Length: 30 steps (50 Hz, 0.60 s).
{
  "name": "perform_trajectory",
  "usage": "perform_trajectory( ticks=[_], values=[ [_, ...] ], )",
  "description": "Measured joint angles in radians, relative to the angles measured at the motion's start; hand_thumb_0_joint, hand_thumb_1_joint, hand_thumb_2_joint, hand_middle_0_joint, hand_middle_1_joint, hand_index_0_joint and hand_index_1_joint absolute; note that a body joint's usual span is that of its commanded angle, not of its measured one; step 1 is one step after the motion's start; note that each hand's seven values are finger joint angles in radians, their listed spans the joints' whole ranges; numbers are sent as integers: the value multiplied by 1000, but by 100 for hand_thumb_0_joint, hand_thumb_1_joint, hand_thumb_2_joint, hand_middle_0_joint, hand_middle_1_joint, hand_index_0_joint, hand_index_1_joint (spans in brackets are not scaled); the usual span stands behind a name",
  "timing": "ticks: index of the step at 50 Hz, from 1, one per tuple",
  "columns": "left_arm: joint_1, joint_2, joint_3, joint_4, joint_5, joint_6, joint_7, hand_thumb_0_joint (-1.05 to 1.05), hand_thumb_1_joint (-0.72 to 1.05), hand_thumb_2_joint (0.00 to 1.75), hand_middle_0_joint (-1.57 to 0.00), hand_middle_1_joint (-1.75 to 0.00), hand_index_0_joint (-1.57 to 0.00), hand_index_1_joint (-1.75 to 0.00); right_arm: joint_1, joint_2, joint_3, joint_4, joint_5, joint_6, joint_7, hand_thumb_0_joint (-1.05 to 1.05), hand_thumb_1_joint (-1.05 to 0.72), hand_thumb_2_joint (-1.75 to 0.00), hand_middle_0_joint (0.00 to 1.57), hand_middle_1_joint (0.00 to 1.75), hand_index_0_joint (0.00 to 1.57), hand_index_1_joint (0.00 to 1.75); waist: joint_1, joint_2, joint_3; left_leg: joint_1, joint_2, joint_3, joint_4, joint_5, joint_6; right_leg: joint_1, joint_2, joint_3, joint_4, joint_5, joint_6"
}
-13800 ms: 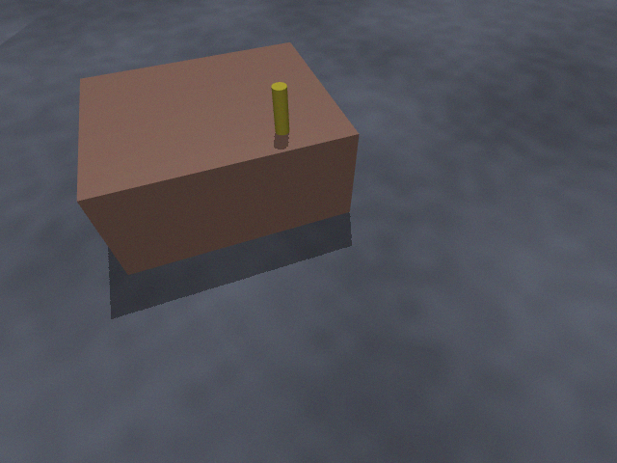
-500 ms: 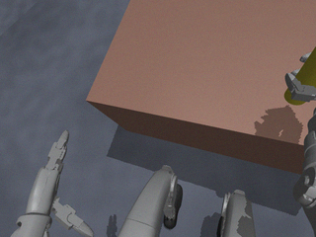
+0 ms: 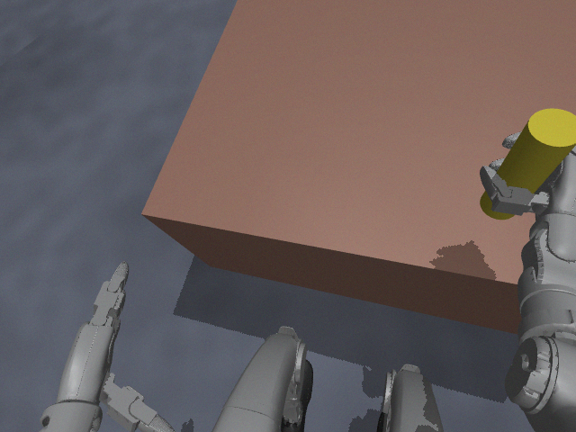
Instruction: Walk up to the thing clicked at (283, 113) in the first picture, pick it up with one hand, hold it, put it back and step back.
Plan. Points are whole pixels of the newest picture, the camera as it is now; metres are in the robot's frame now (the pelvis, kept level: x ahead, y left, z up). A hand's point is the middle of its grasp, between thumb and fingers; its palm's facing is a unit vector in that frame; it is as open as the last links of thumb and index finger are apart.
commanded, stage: lift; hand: right
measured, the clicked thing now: (522, 172) +0.48 -0.20 +0.00
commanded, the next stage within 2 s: hold in 1.24 s
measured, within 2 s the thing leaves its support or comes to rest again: neither
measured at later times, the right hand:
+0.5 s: hand (543, 196) +0.40 -0.19 +0.07, palm faces +0.18 +0.98 +0.00, open 7.3 cm
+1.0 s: hand (555, 201) +0.38 -0.18 +0.11, palm faces +0.17 +0.98 +0.01, open 7.4 cm
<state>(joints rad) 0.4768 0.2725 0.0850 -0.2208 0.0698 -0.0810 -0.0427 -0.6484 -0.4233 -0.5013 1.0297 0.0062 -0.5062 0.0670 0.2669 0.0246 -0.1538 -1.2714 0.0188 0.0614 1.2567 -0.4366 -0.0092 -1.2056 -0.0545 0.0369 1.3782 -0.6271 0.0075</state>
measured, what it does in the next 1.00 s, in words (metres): rises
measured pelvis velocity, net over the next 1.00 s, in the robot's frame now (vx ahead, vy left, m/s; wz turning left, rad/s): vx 0.02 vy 0.00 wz -0.02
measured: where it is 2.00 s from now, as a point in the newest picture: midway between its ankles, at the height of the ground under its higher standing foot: outside the picture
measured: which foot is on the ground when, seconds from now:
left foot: down 0.00-1.00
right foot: down 0.00-1.00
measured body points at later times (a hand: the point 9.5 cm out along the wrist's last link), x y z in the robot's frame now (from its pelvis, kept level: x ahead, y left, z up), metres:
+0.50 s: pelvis +0.01 +0.00 +0.05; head +0.10 -0.03 +0.49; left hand +0.17 +0.26 +0.05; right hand +0.39 -0.24 +0.07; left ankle +0.08 +0.13 -0.60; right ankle +0.00 -0.12 -0.60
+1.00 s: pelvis +0.02 +0.00 +0.07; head +0.08 -0.02 +0.52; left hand +0.18 +0.25 +0.05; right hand +0.36 -0.24 +0.11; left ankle +0.08 +0.13 -0.60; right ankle +0.00 -0.12 -0.60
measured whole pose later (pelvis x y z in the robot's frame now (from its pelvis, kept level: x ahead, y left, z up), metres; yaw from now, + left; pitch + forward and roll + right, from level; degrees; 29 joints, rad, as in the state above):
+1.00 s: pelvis +0.02 +0.00 +0.07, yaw -1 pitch +12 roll +1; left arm 0.43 0.21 0.09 0.13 0.00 -0.03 0.02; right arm -0.21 -0.18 -0.23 0.52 0.12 -0.36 0.02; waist 0.07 0.02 -0.10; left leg -0.79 0.04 0.02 0.94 -0.37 -0.02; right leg -0.69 -0.02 -0.01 1.00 -0.52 0.00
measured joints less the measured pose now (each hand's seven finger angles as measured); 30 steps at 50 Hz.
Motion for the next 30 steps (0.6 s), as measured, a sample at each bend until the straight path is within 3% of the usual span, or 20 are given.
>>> perform_trajectory(
  ticks=[3, 15, 30],
  values=[
    [6, -11, 1, 33, -5, -4, 2, -1, -55, 6, -5, -5, -5, -5, 28, 27, 29, -21, 23, -1, 0, -2, 8, -109, 82, 116, 86, 117, -23, -4, -1, 37, 3, -2, -21, 2, 0, 38, 4, -2, -27, 6, 0],
    [-5, -24, 10, 172, -28, 23, 20, -1, -56, 7, -5, -4, -4, -5, 184, 142, 121, -207, 62, 50, -17, -2, 8, -110, 82, 116, 86, 117, -109, -3, 0, 199, 13, -17, -119, 18, -5, 210, 17, -21, -151, 40, -4],
    [-32, -45, 10, 290, -49, 38, 46, -1, -55, 6, -5, -4, -4, -5, 340, 212, 211, -403, 96, 104, -34, -2, 8, -110, 82, 116, 87, 116, -167, -1, 29, 348, 16, -30, -217, 44, -7, 370, 24, -39, -272, 78, -5]
  ],
)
